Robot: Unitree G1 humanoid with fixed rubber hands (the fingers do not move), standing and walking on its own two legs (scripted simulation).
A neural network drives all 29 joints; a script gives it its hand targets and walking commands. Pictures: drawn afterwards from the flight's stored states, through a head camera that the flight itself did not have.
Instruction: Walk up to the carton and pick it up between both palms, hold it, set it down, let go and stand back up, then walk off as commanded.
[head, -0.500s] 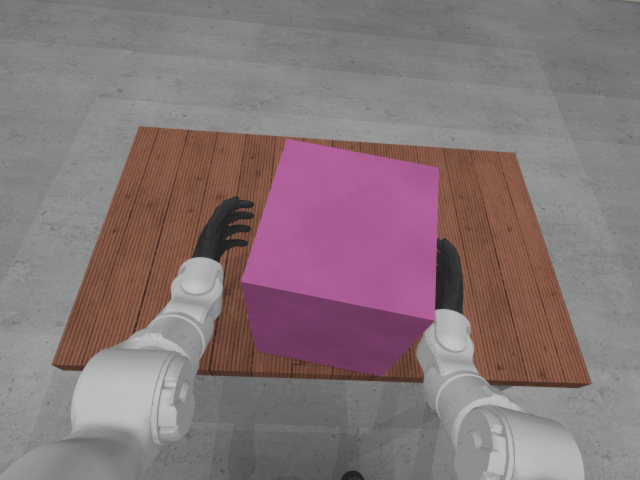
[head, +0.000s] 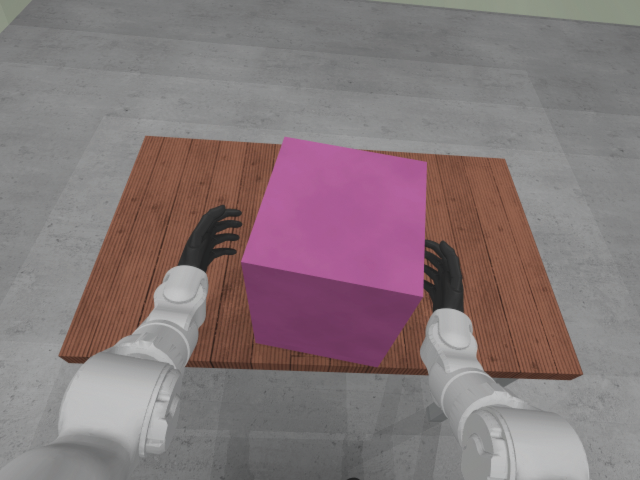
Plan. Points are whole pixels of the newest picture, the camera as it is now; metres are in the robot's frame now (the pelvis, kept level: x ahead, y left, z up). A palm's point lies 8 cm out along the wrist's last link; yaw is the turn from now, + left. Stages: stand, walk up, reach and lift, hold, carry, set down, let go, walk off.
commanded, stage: set down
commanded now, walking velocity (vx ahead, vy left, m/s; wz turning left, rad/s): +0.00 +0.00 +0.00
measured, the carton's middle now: (334, 259) +0.43 -0.03 -0.03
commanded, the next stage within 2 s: none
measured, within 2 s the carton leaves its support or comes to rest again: neither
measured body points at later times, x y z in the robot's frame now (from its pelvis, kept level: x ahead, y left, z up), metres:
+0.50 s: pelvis +0.00 +0.00 +0.01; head +0.02 +0.03 +0.45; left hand +0.35 +0.19 +0.00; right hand +0.30 -0.19 -0.01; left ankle +0.02 +0.09 -0.72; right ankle +0.05 -0.15 -0.72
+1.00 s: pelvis +0.01 -0.01 +0.01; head +0.00 +0.00 +0.46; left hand +0.28 +0.20 +0.00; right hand +0.24 -0.20 -0.02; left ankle +0.02 +0.09 -0.72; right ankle +0.05 -0.15 -0.72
